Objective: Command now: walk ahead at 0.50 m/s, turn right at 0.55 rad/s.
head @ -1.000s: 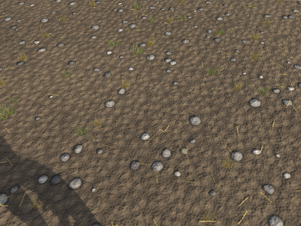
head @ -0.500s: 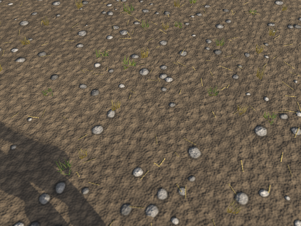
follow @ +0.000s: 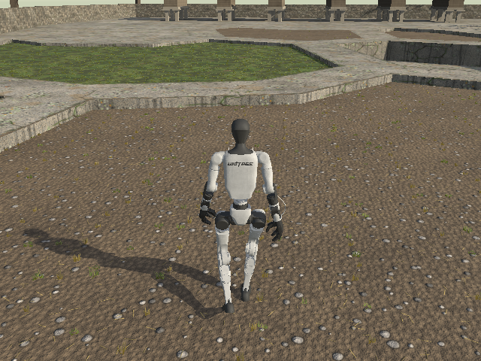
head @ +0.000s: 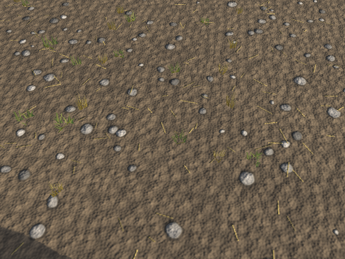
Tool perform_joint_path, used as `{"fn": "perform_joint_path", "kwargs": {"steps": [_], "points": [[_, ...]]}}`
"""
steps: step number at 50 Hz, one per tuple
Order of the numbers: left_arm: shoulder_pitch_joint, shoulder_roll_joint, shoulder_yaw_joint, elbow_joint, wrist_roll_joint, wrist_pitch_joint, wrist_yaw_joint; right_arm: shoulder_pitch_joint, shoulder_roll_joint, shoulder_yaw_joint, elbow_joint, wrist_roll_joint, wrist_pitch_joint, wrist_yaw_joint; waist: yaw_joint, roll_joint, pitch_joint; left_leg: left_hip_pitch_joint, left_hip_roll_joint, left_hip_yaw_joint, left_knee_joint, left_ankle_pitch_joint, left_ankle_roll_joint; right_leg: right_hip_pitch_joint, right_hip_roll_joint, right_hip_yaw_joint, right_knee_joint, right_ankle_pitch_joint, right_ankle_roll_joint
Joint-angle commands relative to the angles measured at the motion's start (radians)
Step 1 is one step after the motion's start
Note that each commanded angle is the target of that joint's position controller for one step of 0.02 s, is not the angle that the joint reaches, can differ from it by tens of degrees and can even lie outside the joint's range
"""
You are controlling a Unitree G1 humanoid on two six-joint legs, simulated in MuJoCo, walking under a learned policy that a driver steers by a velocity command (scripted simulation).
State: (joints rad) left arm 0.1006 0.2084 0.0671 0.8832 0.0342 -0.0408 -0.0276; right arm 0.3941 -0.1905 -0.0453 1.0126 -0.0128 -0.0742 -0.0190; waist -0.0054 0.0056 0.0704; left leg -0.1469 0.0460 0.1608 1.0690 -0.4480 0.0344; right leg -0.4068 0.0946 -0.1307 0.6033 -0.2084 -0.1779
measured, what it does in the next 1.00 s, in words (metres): walks ahead: left foot, then right foot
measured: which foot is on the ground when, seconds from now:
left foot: up 0.00-0.46, down 0.48-0.98, up 1.00-1.00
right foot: down 0.00-0.50, up 0.52-0.96, down 0.98-1.00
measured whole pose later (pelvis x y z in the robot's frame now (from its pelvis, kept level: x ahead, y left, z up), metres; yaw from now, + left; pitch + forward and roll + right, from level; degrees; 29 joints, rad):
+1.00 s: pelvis +0.55 -0.05 +0.01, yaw -2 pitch +2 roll +1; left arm 0.01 0.23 -0.01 0.68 0.04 -0.09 -0.01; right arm 0.47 -0.26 -0.07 0.87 -0.01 -0.05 0.01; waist -0.10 -0.01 0.01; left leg -0.09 -0.11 -0.20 0.52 -0.42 0.06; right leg -0.42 0.01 0.02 0.48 -0.10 -0.01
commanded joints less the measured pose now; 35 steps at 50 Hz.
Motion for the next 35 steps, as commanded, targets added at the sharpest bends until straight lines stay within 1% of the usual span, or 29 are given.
{"fn": "perform_joint_path", "kwargs": {"steps": [1, 2, 3, 4, 5, 6, 7, 8, 10, 12, 14, 16, 18, 19, 20, 21, 22, 23, 24, 25, 26, 27, 28, 29, 30, 31, 32, 33, 35], "points": [[0.224, 0.190, 0.054, 0.028, -0.023, 0.012, 0.017, -0.131, -0.133, -0.022, -0.176, 0.009, -0.050, 0.021, 0.074, 0.003, -0.097, -0.606, 0.023, -0.192, 0.313, 0.111, 0.007, 0.499, -0.391, 0.629, -0.363, 0.061, -0.211], [0.178, 0.150, 0.043, 0.021, -0.021, 0.006, 0.020, -0.114, -0.129, -0.024, -0.163, 0.004, -0.048, 0.018, 0.023, 0.064, -0.046, -0.547, 0.053, -0.190, 0.223, 0.146, -0.002, 0.395, -0.337, 0.536, -0.378, 0.178, -0.160], [0.159, 0.128, 0.034, 0.017, -0.030, -0.003, 0.027, -0.101, -0.123, -0.023, -0.164, -0.016, -0.030, 0.018, -0.008, 0.060, -0.035, -0.489, 0.067, -0.190, 0.167, 0.152, -0.021, 0.326, -0.289, 0.463, -0.384, 0.273, -0.134], [0.156, 0.121, 0.028, 0.015, -0.034, -0.013, 0.030, -0.081, -0.110, -0.021, -0.162, -0.031, -0.008, 0.023, -0.025, 0.034, -0.049, -0.441, 0.076, -0.190, 0.125, 0.156, -0.038, 0.289, -0.256, 0.414, -0.387, 0.333, -0.121], [0.175, 0.130, 0.028, 0.017, -0.039, -0.025, 0.030, -0.086, -0.106, -0.021, -0.171, -0.038, 0.009, 0.027, -0.030, 0.021, -0.055, -0.431, 0.074, -0.179, 0.098, 0.155, -0.054, 0.277, -0.237, 0.394, -0.385, 0.401, -0.119], [0.195, 0.149, 0.031, 0.022, -0.042, -0.032, 0.030, -0.101, -0.101, -0.020, -0.182, -0.039, 0.022, 0.031, -0.032, 0.009, -0.055, -0.437, 0.073, -0.167, 0.067, 0.169, -0.067, 0.264, -0.219, 0.370, -0.384, 0.451, -0.114], [0.217, 0.165, 0.034, 0.022, -0.041, -0.036, 0.029, -0.134, -0.100, -0.019, -0.198, -0.038, 0.029, 0.034, -0.025, -0.005, -0.053, -0.452, 0.071, -0.156, 0.030, 0.200, -0.077, 0.257, -0.205, 0.359, -0.386, 0.473, -0.105], [0.241, 0.173, 0.035, 0.023, -0.040, -0.036, 0.029, -0.180, -0.102, -0.018, -0.219, -0.036, 0.034, 0.036, -0.011, -0.021, -0.045, -0.476, 0.070, -0.147, -0.010, 0.238, -0.085, 0.257, -0.194, 0.355, -0.388, 0.486, -0.091], [0.293, 0.174, 0.035, 0.023, -0.037, -0.032, 0.027, -0.276, -0.112, -0.016, -0.258, -0.032, 0.038, 0.038, 0.024, -0.046, -0.031, -0.528, 0.063, -0.138, -0.098, 0.310, -0.092, 0.284, -0.184, 0.367, -0.390, 0.493, -0.064], [0.338, 0.174, 0.033, 0.022, -0.036, -0.027, 0.027, -0.354, -0.116, -0.013, -0.291, -0.030, 0.039, 0.040, 0.055, -0.061, -0.030, -0.564, 0.048, -0.140, -0.181, 0.369, -0.090, 0.337, -0.180, 0.384, -0.378, 0.501, -0.044], [0.372, 0.180, 0.033, 0.018, -0.033, -0.024, 0.030, -0.420, -0.116, -0.006, -0.319, -0.027, 0.036, 0.044, 0.080, -0.071, -0.031, -0.584, 0.029, -0.144, -0.259, 0.407, -0.084, 0.392, -0.183, 0.404, -0.362, 0.503, -0.040], [0.397, 0.185, 0.033, 0.014, -0.028, -0.022, 0.035, -0.486, -0.116, 0.002, -0.348, -0.023, 0.030, 0.047, 0.101, -0.076, -0.024, -0.591, 0.007, -0.145, -0.338, 0.421, -0.074, 0.441, -0.193, 0.429, -0.344, 0.511, -0.047], [0.408, 0.196, 0.035, 0.007, -0.021, -0.021, 0.041, -0.529, -0.125, 0.007, -0.376, -0.018, 0.021, 0.049, 0.110, -0.083, -0.019, -0.570, -0.013, -0.149, -0.414, 0.417, -0.057, 0.480, -0.212, 0.459, -0.317, 0.537, -0.049], [0.399, 0.205, 0.037, 0.001, -0.019, -0.022, 0.045, -0.527, -0.134, 0.007, -0.386, -0.015, 0.016, 0.048, 0.100, -0.089, -0.019, -0.534, -0.020, -0.159, -0.453, 0.412, -0.046, 0.487, -0.222, 0.474, -0.303, 0.554, -0.040], [0.375, 0.210, 0.037, -0.003, -0.019, -0.025, 0.049, -0.483, -0.142, 0.007, -0.377, -0.015, 0.011, 0.048, 0.073, -0.092, -0.026, -0.462, -0.026, -0.153, -0.505, 0.411, -0.027, 0.485, -0.230, 0.458, -0.296, 0.583, -0.023], [0.348, 0.211, 0.035, -0.007, -0.019, -0.032, 0.050, -0.410, -0.151, 0.003, -0.354, -0.016, 0.005, 0.044, 0.041, -0.096, -0.045, -0.336, -0.045, -0.138, -0.543, 0.397, -0.001, 0.459, -0.229, 0.432, -0.268, 0.676, 0.002], [0.342, 0.216, 0.034, -0.004, -0.016, -0.039, 0.047, -0.309, -0.174, -0.009, -0.319, -0.015, 0.000, 0.036, 0.005, -0.099, -0.090, -0.207, -0.077, -0.121, -0.546, 0.363, 0.022, 0.461, -0.222, 0.412, -0.182, 0.819, 0.021], [0.327, 0.226, 0.035, 0.000, -0.013, -0.043, 0.041, -0.159, -0.192, -0.020, -0.272, -0.012, -0.007, 0.024, -0.069, -0.073, -0.159, -0.048, -0.090, -0.105, -0.605, 0.382, 0.048, 0.452, -0.181, 0.363, -0.009, 0.863, 0.041], [0.334, 0.192, 0.026, -0.014, -0.013, -0.047, 0.035, -0.012, -0.233, -0.032, -0.245, -0.028, -0.014, 0.010, -0.124, -0.034, -0.258, 0.171, 0.034, -0.227, -0.590, 0.315, 0.087, 0.320, -0.136, 0.332, 0.229, 0.640, 0.053], [0.500, 0.090, 0.008, -0.021, -0.056, -0.044, 0.027, 0.073, -0.357, -0.066, -0.234, -0.050, -0.010, 0.010, -0.069, 0.244, -0.424, 0.462, 0.330, -0.735, -0.627, 0.283, 0.261, 0.021, 0.040, 0.240, 0.638, -0.001, 0.112], [0.489, 0.147, 0.009, -0.008, -0.023, -0.045, 0.028, 0.023, -0.300, -0.060, -0.221, -0.016, 0.007, 0.027, -0.048, 0.196, -0.384, 0.409, 0.341, -0.983, -0.781, 0.177, 0.284, -0.123, 0.048, 0.268, 0.732, -0.295, 0.100], [0.388, 0.159, 0.010, -0.028, -0.003, -0.040, 0.025, -0.102, -0.230, -0.044, -0.243, 0.000, 0.011, 0.032, -0.003, 0.097, -0.179, 0.238, 0.301, -0.841, -0.803, 0.066, 0.268, -0.191, -0.032, 0.252, 0.740, -0.201, 0.098], [0.290, 0.161, 0.005, -0.051, 0.008, -0.043, 0.020, -0.158, -0.172, -0.030, -0.252, 0.001, 0.009, 0.038, -0.006, 0.011, -0.104, 0.119, 0.250, -0.710, -0.818, 0.131, 0.243, -0.187, -0.076, 0.233, 0.673, -0.131, 0.100], [0.246, 0.151, 0.003, -0.071, 0.011, -0.041, 0.014, -0.158, -0.156, -0.022, -0.241, -0.003, 0.005, 0.039, 0.006, 0.017, -0.064, 0.052, 0.197, -0.619, -0.832, 0.251, 0.221, -0.175, -0.104, 0.219, 0.616, -0.111, 0.105], [0.247, 0.143, -0.001, -0.081, 0.021, -0.032, 0.010, -0.143, -0.150, -0.018, -0.223, 0.001, 0.001, 0.038, 0.027, 0.044, -0.056, 0.000, 0.159, -0.562, -0.844, 0.338, 0.207, -0.140, -0.123, 0.210, 0.567, -0.104, 0.118], [0.253, 0.130, -0.007, -0.082, 0.023, -0.024, 0.007, -0.125, -0.154, -0.018, -0.208, 0.004, -0.004, 0.039, 0.038, 0.063, -0.065, -0.020, 0.135, -0.526, -0.850, 0.414, 0.204, -0.111, -0.131, 0.199, 0.530, -0.103, 0.131], [0.254, 0.122, -0.011, -0.088, 0.024, -0.020, 0.004, -0.099, -0.165, -0.022, -0.196, 0.007, -0.011, 0.040, 0.041, 0.072, -0.074, -0.027, 0.123, -0.502, -0.852, 0.484, 0.211, -0.104, -0.131, 0.186, 0.502, -0.104, 0.143], [0.241, 0.116, -0.015, -0.095, 0.023, -0.017, 0.003, -0.078, -0.178, -0.026, -0.188, 0.010, -0.013, 0.039, 0.042, 0.073, -0.078, -0.035, 0.116, -0.482, -0.860, 0.507, 0.219, -0.109, -0.137, 0.175, 0.467, -0.102, 0.155], [0.162, 0.111, -0.024, -0.126, 0.019, -0.013, 0.002, -0.046, -0.196, -0.034, -0.180, 0.012, -0.010, 0.035, 0.028, 0.071, -0.055, -0.058, 0.104, -0.462, -0.890, 0.476, 0.229, -0.145, -0.149, 0.154, 0.377, -0.059, 0.182]]}}
Velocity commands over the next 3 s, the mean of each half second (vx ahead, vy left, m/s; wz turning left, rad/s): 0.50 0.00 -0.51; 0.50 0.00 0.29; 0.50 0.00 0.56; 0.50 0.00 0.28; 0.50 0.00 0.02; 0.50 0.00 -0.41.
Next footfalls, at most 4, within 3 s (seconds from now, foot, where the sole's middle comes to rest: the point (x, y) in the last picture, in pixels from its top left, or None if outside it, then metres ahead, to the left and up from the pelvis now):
0.48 left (163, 251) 0.48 0.06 -0.75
0.98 right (221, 200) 0.68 -0.17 -0.75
1.50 left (159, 150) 0.93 0.09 -0.75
2.06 right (168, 93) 1.29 0.05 -0.75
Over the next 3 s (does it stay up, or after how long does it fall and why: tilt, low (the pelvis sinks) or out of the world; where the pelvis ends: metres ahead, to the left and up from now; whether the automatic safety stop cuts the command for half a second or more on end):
stays up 1.53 0.27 0.02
